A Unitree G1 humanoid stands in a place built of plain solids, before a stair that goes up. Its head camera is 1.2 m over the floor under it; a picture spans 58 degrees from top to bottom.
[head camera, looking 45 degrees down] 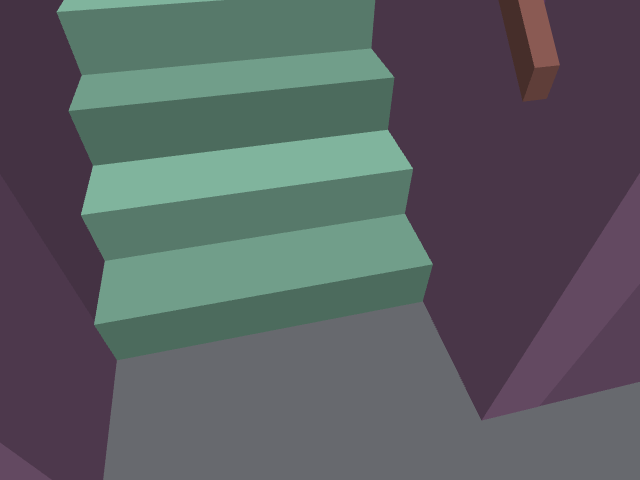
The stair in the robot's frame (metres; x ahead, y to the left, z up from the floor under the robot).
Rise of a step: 0.19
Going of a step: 0.24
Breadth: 1.00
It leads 13 degrees to the left of straight ahead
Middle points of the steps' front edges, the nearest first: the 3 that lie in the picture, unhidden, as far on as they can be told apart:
0.79 0.14 0.19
1.03 0.19 0.38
1.27 0.24 0.57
